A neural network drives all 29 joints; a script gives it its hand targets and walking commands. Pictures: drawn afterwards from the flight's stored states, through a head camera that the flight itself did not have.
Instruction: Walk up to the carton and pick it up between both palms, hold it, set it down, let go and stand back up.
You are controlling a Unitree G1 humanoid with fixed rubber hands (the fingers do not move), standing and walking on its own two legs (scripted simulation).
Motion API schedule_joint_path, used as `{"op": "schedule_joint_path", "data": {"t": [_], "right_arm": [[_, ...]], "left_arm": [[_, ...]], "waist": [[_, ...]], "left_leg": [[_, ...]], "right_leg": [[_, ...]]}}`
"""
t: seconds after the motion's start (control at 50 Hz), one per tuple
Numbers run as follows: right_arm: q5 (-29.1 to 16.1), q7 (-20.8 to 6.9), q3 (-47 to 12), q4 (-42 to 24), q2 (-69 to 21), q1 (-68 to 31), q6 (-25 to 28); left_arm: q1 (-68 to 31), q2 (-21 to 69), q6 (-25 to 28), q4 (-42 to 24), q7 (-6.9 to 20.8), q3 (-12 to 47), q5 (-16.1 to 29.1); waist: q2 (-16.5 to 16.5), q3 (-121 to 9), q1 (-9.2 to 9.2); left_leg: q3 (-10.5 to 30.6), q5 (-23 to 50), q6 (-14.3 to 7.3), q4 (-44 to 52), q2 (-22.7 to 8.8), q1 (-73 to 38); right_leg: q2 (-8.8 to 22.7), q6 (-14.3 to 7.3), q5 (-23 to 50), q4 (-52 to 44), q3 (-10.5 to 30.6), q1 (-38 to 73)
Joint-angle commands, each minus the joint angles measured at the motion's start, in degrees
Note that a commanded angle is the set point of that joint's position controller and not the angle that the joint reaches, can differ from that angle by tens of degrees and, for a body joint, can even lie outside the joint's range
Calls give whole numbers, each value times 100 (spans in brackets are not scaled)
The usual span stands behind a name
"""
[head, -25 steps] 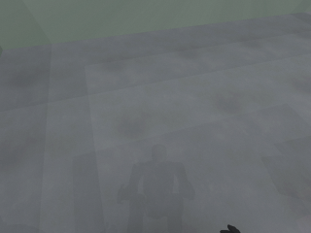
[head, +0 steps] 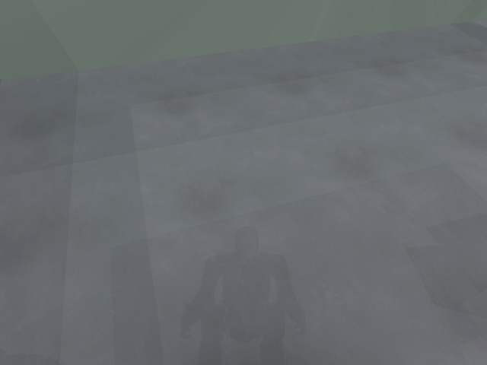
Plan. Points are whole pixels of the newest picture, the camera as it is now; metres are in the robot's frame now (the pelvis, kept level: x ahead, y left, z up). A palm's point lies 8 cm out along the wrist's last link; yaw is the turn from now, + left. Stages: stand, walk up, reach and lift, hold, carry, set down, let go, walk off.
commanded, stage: stand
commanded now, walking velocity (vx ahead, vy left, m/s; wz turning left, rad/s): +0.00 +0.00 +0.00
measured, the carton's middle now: out of the picture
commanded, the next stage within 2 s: walk up in 0.70 s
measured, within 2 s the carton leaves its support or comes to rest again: neither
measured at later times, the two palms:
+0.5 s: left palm out of the picture -0.02 +0.20 -0.14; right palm out of the picture -0.02 -0.20 -0.14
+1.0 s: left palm out of the picture -0.01 +0.23 -0.14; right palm out of the picture -0.03 -0.24 -0.14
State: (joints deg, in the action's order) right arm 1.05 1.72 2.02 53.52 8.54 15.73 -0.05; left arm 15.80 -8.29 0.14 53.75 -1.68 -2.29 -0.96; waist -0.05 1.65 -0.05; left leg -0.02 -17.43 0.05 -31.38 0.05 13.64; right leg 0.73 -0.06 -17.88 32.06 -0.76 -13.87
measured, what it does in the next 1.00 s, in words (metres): lifts its right foot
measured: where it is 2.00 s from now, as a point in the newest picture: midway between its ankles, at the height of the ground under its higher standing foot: outside the picture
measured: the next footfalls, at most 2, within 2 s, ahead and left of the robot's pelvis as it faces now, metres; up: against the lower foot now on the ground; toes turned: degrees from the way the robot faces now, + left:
right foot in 1.22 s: +0.07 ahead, -0.28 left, +0.00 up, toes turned -28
left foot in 1.54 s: +0.26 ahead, -0.13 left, +0.00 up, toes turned -35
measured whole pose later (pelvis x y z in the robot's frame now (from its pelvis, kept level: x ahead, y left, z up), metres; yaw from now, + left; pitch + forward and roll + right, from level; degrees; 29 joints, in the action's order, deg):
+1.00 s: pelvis -0.02 -0.01 +0.00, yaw -8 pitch -2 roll +3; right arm 3.5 5.1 3.8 60.6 7.7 15.2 2.3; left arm 18.1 -10.1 -3.2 59.7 1.5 -3.9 -4.1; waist -2.2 3.3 -1.5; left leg -8.2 -14.6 -0.1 -25.4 -1.7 9.1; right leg 3.8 3.9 -22.5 56.0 0.1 -26.5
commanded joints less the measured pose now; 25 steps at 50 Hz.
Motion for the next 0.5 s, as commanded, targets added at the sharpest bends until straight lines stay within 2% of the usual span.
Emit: {"op": "schedule_joint_path", "data": {"t": [0.0,0.24,0.48], "right_arm": [[-10,36,124,-47,505,241,99],[-21,68,57,698,342,328,73],[-21,86,-23,1094,199,416,48]], "left_arm": [[270,-532,85,-48,-41,-122,9],[401,-348,68,655,-75,-46,13],[528,-198,48,1043,-98,37,12]], "waist": [[-12,-45,-8],[-2,203,2],[-18,347,6]], "left_leg": [[391,1184,-248,613,-374,-92],[374,1099,-212,895,-398,-256],[369,907,-182,1021,-398,-236]], "right_leg": [[335,-241,1189,-694,420,109],[348,-191,1121,-966,403,236],[344,-153,925,-1092,406,202]]}}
